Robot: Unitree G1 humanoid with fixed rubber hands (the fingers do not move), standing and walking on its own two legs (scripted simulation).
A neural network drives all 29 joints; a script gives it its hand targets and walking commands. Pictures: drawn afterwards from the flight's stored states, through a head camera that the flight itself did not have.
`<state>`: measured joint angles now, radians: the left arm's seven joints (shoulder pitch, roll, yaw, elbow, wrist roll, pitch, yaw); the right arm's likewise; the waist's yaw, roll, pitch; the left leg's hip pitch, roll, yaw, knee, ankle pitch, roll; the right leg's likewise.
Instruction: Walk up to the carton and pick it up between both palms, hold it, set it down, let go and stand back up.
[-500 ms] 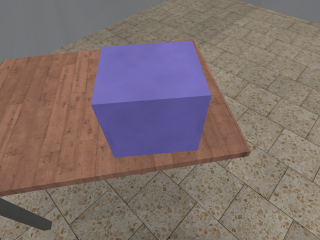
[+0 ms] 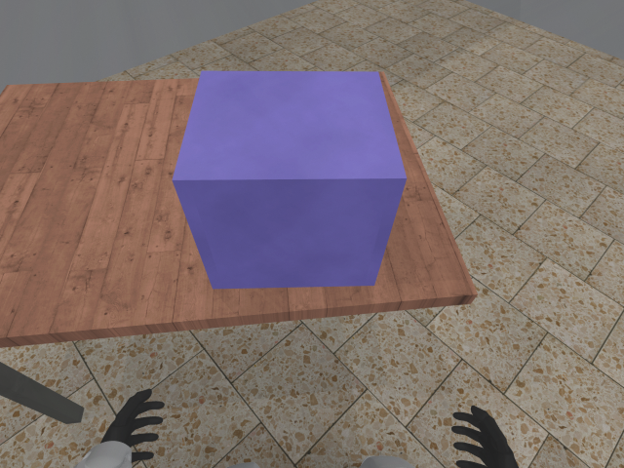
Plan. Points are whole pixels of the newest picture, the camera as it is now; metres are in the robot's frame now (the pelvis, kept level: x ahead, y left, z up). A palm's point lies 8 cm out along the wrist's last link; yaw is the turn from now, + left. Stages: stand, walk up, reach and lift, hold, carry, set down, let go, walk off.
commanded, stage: reach and lift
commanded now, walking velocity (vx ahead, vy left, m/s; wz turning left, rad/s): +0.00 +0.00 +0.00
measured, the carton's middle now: (292, 184) +0.53 +0.03 +0.02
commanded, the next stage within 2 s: none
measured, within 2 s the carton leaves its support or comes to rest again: neither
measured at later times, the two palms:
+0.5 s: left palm (108, 427) +0.19 +0.26 -0.05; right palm (487, 428) +0.17 -0.21 -0.06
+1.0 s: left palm (95, 404) +0.21 +0.28 -0.02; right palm (481, 375) +0.23 -0.21 -0.03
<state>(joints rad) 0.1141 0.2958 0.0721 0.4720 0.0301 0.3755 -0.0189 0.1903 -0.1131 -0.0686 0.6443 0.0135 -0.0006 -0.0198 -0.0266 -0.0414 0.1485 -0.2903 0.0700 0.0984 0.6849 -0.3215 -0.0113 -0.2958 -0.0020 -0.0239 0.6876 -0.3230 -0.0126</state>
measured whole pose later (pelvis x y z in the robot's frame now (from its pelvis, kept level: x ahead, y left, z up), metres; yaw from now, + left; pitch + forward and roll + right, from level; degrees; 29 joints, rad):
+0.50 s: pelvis +0.02 +0.00 +0.02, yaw +1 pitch -4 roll +0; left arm 0.13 0.32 0.02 0.61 -0.15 -0.01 -0.04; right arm 0.24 -0.09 -0.03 0.59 0.04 -0.17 -0.05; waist 0.01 -0.02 0.09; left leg -0.17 0.05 0.09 0.50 -0.26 -0.02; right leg -0.17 0.00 -0.03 0.52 -0.27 -0.01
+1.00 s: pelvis +0.04 +0.01 +0.02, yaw +2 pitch -3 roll +0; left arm 0.16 0.32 -0.01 0.65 -0.24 -0.35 -0.06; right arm 0.18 -0.17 0.01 0.69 0.21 -0.41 -0.02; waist 0.03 -0.01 0.05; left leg -0.16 0.04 0.06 0.51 -0.29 -0.01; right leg -0.14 -0.01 -0.04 0.48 -0.29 0.00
